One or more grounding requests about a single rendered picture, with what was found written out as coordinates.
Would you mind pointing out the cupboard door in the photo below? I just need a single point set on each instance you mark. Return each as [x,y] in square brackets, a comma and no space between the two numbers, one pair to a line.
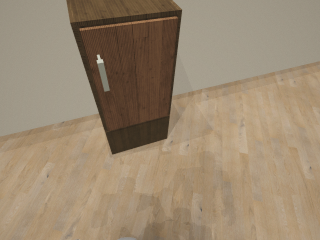
[138,58]

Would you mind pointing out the handle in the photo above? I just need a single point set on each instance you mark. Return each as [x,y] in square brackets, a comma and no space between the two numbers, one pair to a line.
[103,74]

